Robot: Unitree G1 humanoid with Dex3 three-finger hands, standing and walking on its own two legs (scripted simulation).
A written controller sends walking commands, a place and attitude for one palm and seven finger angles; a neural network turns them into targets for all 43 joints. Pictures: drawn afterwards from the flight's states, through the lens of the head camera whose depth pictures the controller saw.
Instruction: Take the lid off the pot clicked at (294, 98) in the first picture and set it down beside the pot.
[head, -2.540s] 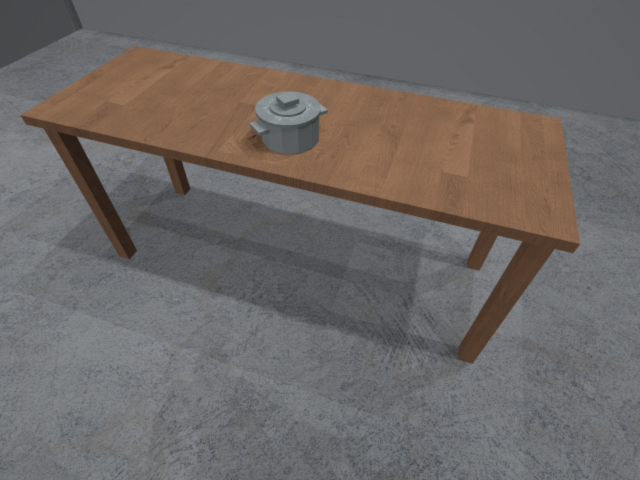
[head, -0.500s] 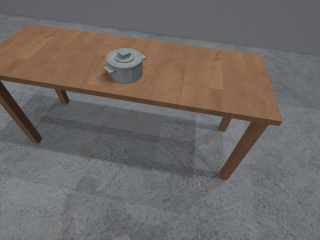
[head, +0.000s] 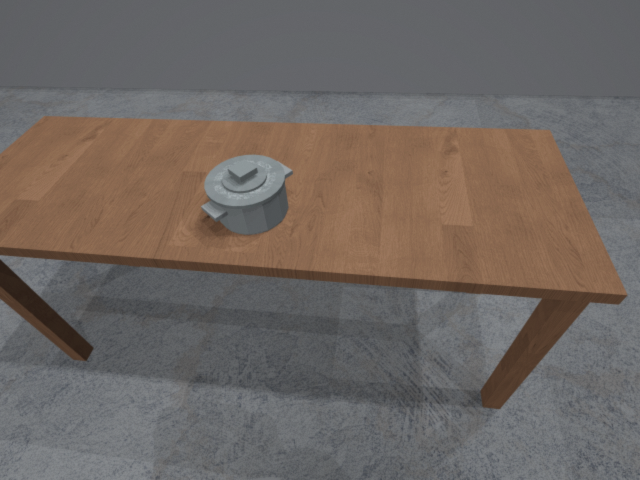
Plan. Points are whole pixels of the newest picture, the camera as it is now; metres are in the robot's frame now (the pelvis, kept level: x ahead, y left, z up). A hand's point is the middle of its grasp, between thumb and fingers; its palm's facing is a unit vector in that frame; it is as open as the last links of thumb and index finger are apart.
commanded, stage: take the last steps up to it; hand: left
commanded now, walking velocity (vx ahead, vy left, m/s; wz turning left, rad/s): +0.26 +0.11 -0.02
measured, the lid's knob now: (242, 170) +0.67 +0.21 +0.00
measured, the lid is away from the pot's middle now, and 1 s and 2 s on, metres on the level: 0.00 0.00 0.00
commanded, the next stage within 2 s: come to a stop and stand still in 0.24 s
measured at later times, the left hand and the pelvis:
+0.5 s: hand (139, 469) +0.17 +0.30 -0.18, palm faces +0.05 -0.98 -0.18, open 7.4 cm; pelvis +0.15 +0.11 +0.01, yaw -2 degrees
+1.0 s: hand (178, 435) +0.21 +0.25 -0.16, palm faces -0.05 -0.97 -0.24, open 7.2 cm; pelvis +0.15 +0.07 +0.01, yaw -3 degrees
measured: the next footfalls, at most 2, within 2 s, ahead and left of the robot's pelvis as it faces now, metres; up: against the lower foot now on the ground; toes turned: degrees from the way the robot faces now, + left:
left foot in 0.30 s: +0.20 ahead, +0.19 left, +0.00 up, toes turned +1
right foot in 0.78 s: +0.17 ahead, -0.02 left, +0.00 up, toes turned -5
